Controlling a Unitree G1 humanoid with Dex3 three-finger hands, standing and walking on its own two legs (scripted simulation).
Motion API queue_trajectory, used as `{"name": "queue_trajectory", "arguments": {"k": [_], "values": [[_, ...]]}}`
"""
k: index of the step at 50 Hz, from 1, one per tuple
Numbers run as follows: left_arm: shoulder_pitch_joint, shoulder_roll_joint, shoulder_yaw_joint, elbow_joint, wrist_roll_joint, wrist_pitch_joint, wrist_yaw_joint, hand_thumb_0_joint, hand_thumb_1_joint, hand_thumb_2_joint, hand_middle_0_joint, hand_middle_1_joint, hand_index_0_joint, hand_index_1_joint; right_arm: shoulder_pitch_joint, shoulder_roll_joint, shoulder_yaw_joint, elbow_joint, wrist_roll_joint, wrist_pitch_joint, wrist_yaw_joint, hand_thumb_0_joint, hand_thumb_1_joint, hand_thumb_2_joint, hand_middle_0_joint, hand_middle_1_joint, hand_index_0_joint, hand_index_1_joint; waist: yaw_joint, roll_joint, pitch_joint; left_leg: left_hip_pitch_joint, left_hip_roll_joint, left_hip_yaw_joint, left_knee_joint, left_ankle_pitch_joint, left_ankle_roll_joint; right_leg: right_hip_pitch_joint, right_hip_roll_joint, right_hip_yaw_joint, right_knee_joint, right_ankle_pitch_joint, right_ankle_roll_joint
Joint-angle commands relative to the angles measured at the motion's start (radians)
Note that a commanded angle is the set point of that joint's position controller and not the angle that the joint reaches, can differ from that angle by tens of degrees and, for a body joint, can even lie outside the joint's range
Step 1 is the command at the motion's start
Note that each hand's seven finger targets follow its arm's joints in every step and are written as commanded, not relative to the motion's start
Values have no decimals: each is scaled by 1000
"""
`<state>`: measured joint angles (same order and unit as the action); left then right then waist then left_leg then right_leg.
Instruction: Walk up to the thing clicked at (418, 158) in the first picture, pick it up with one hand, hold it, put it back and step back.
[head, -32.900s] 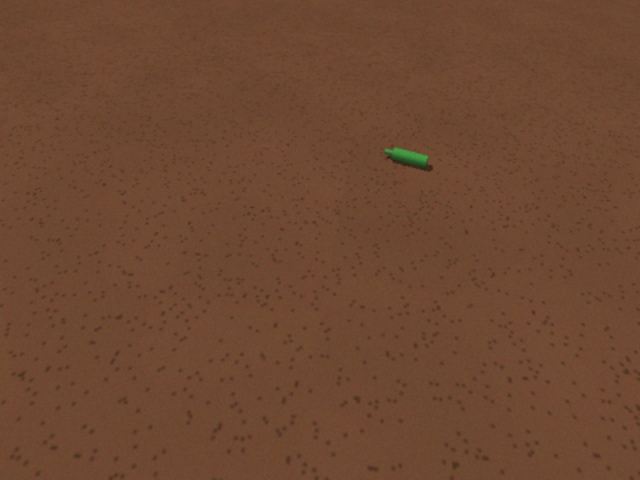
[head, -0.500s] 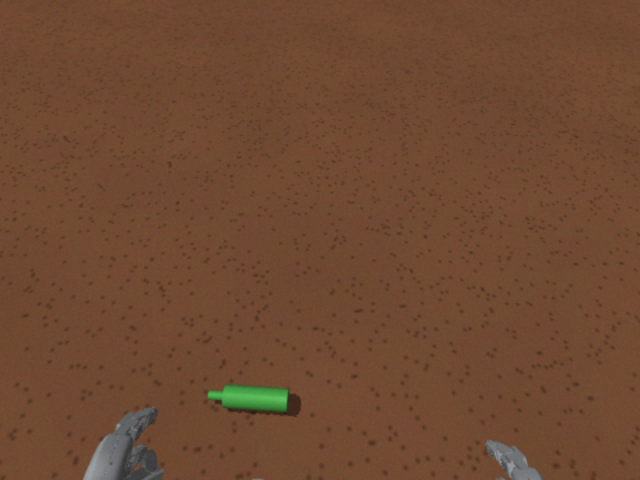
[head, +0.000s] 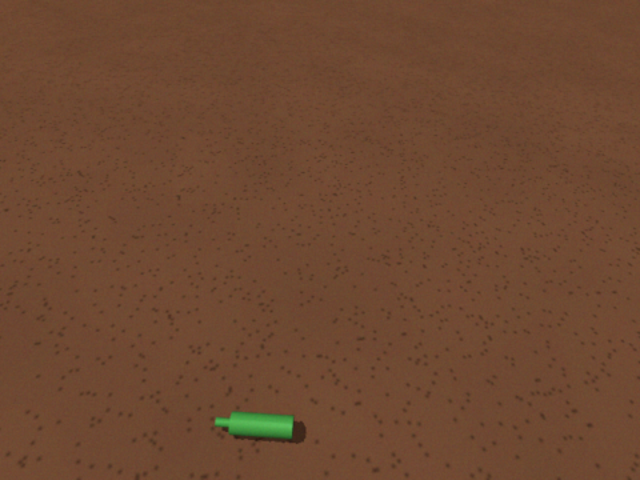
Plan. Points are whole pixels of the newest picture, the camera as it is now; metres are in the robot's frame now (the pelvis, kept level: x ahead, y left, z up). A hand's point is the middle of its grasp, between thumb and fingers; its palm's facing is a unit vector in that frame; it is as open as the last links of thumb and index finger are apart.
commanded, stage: stand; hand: left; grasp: from above
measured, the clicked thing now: (254, 424) +0.46 +0.19 -0.74
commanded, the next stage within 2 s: step back in 1.88 s
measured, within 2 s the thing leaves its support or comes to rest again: neither
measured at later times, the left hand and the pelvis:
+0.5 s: hand out of the picture +0.02 +0.23 -0.15, palm faces +0.03 -0.94 -0.34, open 7.3 cm; pelvis -0.01 -0.01 +0.01, yaw +0 degrees
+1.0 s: hand out of the picture +0.08 +0.22 -0.15, palm faces +0.01 -0.94 -0.33, open 7.3 cm; pelvis +0.01 -0.02 +0.01, yaw +0 degrees
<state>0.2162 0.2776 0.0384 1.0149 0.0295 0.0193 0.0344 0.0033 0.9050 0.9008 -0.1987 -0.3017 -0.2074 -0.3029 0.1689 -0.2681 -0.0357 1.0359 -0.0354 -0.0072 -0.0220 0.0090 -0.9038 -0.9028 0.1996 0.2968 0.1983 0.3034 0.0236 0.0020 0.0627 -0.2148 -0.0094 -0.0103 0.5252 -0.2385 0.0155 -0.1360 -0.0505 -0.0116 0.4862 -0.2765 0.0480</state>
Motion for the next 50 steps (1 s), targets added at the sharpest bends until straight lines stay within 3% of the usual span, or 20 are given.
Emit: {"name": "queue_trajectory", "arguments": {"k": [1, 11, 18, 22, 26, 33, 36, 41, 44, 46, 50], "values": [[-36, 179, 38, -23, 4, -31, 8, 0, 900, 900, -200, -300, -200, -301, -36, -196, -43, -42, 7, -21, -13, 0, -900, -900, 200, 300, 200, 300, -10, 12, -12, 17, 100, -131, -197, 29, 19, -5, -48, 54, -128, 67, -55], [-27, 196, 33, 40, 4, -30, -3, 0, 900, 900, -200, -300, -200, -301, -57, -216, -44, -3, 9, -9, -2, 0, -900, -900, 200, 300, 200, 300, -6, 39, 26, -27, 104, -152, -275, -176, 11, -15, -40, 49, -171, -44, -50], [-53, 207, 30, 56, 1, -42, -2, 0, 900, 900, -200, -300, -200, -301, -60, -210, -38, 9, 12, -15, 2, 0, -900, -900, 200, 300, 200, 300, -19, -14, -16, 50, 102, -124, -230, -12, 12, -23, -68, 75, -203, 7, -55], [-53, 206, 28, 66, -4, -42, -3, 0, 900, 900, -200, -300, -200, -301, -58, -216, -32, 21, 13, -14, 3, 0, -900, -900, 200, 300, 200, 300, -19, -7, -12, 62, 105, -118, -225, 6, 15, -22, -68, 73, -205, 23, -54], [-62, 220, 29, 67, -4, -42, -3, 0, 900, 900, -200, -300, -200, -301, -42, -215, -28, 32, 15, -8, 5, 0, -900, -900, 200, 300, 200, 300, -26, -23, 10, 64, 97, -107, -214, 7, 11, -51, -68, 86, -234, -39, -56], [-77, 218, 31, 67, -10, -44, -5, 0, 900, 900, -200, -300, -200, -301, -58, -223, -20, 37, 16, -18, 0, 0, -900, -900, 200, 300, 200, 300, -19, 5, -50, 92, 114, -96, -210, 159, 12, 27, -74, 79, -201, 153, -58], [-84, 222, 33, 71, -11, -43, -6, 0, 900, 900, -200, -300, -200, -301, -52, -220, -15, 46, 17, -17, 0, 0, -900, -900, 200, 300, 200, 300, -20, -5, -32, 90, 116, -98, -225, 140, 8, 22, -72, 80, -211, 127, -56], [-98, 217, 31, 68, -12, -45, -6, 0, 900, 900, -200, -300, -200, -301, -66, -237, -15, 45, 18, -22, -2, 0, -900, -900, 200, 300, 200, 300, -18, -7, -65, 110, 124, -90, -208, 256, 7, 55, -76, 71, -199, 227, -51], [-119, 231, 35, 62, -11, -43, -7, 0, 900, 900, -200, -300, -200, -301, -71, -236, -16, 46, 18, -22, -5, 0, -900, -900, 200, 300, 200, 300, -21, -4, -70, 117, 125, -87, -217, 253, 1, 49, -73, 68, -203, 216, -52], [-112, 220, 29, 69, -10, -42, -10, 0, 900, 900, -200, -300, -200, -301, -81, -243, -16, 50, 18, -20, -3, 0, -900, -900, 200, 300, 200, 300, -19, -1, -40, 101, 121, -88, -227, 163, 2, 26, -71, 72, -226, 145, -51], [-127, 225, 29, 64, -10, -43, -10, 0, 900, 900, -200, -300, -200, -301, -84, -245, -18, 53, 18, -20, -1, 0, -900, -900, 200, 300, 200, 300, -22, -4, -46, 102, 125, -90, -233, 156, 1, 29, -71, 72, -226, 133, -54]]}}
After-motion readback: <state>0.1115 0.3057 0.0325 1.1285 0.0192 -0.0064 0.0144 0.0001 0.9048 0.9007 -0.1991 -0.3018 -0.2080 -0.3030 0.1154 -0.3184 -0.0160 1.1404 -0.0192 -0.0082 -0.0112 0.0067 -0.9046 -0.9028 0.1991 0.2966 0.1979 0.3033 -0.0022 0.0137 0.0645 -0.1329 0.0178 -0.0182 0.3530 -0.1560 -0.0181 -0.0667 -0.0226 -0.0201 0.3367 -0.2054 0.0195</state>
